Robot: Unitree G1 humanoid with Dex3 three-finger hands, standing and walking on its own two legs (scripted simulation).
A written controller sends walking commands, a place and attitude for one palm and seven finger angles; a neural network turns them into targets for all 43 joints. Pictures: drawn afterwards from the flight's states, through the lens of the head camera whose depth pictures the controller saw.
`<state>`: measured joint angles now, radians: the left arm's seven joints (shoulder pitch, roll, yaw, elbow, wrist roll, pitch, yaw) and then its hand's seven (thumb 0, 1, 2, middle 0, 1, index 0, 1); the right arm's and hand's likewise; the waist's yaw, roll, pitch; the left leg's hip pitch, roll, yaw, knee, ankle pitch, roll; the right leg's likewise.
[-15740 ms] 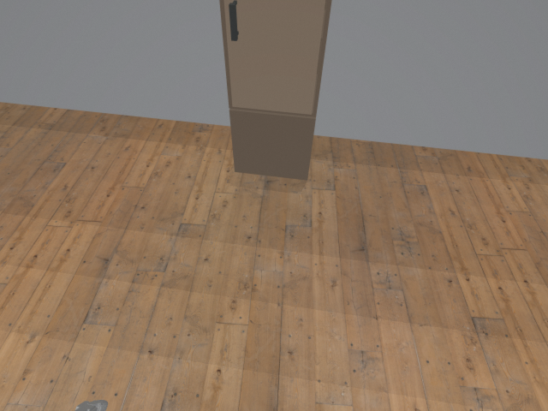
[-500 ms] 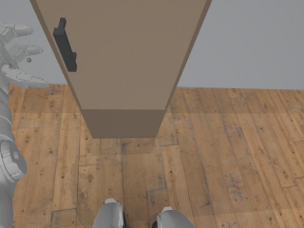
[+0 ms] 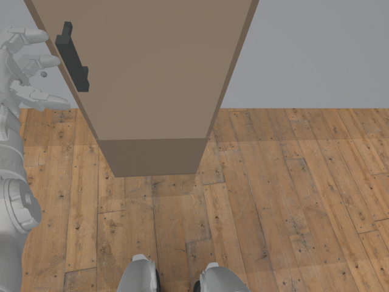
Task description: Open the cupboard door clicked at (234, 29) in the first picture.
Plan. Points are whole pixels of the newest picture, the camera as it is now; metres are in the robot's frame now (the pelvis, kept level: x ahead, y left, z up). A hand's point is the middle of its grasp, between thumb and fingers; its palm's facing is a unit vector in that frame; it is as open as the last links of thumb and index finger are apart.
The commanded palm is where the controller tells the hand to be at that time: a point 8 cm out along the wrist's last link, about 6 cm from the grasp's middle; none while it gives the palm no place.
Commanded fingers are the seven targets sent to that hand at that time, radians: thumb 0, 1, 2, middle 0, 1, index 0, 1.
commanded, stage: slide the fingers in behind the handle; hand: left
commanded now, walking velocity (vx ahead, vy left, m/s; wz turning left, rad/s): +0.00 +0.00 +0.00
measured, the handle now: (75, 59) +0.55 +0.20 +0.09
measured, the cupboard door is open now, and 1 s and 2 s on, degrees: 0 0 0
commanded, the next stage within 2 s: close the thumb around the handle in 1.30 s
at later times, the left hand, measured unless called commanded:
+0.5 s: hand (60, 78) +0.50 +0.22 +0.10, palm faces +0.02 -1.00 +0.02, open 14.1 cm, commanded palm +0.48 +0.25 +0.09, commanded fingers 0.00 -0.50 0.30 -0.30 -1.20 -0.30 -1.20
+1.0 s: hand (79, 79) +0.50 +0.18 +0.10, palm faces +0.02 -1.00 +0.01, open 14.0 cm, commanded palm +0.48 +0.22 +0.09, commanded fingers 0.00 -0.50 0.30 -0.30 -1.20 -0.30 -1.20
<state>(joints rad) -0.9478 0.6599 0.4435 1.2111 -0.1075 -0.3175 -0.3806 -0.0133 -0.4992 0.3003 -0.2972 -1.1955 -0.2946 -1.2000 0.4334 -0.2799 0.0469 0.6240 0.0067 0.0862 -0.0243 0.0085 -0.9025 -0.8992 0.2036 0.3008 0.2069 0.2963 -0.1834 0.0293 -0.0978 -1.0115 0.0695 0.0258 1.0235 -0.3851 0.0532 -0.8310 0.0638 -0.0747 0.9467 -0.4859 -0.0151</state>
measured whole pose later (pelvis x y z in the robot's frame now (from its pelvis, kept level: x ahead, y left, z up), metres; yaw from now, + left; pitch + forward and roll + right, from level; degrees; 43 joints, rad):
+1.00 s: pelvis +0.00 -0.01 +0.00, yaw +1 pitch +19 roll -4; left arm -0.90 0.48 0.36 1.18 -0.11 -0.36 -0.25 -0.01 -0.50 0.30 -0.30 -1.20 -0.30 -1.20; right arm 0.40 -0.26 0.03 0.64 0.01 0.07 0.00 0.01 -0.90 -0.90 0.20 0.30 0.21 0.30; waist -0.16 0.04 -0.12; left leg -0.96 0.06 0.02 1.01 -0.39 0.04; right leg -0.79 0.06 -0.08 0.96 -0.50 -0.03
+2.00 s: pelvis +0.00 -0.01 +0.00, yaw +1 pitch +20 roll -4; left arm -0.91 0.49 0.36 1.18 -0.10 -0.37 -0.24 0.01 0.66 0.80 -0.38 -1.32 -0.38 -1.33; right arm 0.40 -0.26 0.03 0.63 0.00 0.07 0.00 0.01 -0.90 -0.90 0.20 0.30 0.21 0.30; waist -0.16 0.04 -0.12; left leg -0.97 0.06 0.02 1.01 -0.39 0.03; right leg -0.80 0.06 -0.07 0.96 -0.51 -0.03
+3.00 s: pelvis +0.02 -0.03 +0.02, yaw +3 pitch +9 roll -1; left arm -0.01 -0.10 -0.13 0.15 0.04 -0.16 0.52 0.02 0.72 0.77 -0.31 -1.32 -0.32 -1.32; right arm 0.21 -0.19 0.00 0.51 -0.05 0.08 0.06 0.01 -0.91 -0.90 0.20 0.30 0.20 0.30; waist 0.00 0.04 -0.14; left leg -0.68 0.02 0.03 0.90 -0.39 0.02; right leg -0.53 0.03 -0.07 0.89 -0.53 -0.04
